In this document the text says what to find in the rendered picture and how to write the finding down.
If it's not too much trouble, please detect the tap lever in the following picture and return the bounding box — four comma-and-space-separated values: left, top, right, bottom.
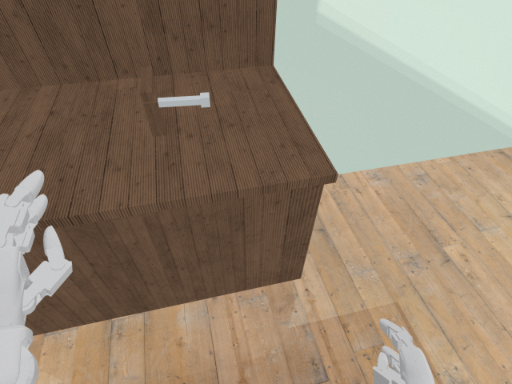
158, 92, 210, 107

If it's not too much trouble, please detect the robot left hand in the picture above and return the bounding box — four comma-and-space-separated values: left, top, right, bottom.
0, 170, 73, 327

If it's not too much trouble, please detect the robot left forearm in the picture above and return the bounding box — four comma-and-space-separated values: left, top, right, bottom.
0, 325, 38, 384

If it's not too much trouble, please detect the robot right hand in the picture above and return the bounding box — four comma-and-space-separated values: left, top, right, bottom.
373, 318, 435, 384

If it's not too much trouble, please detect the counter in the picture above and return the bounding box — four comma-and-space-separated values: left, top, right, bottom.
0, 0, 338, 336

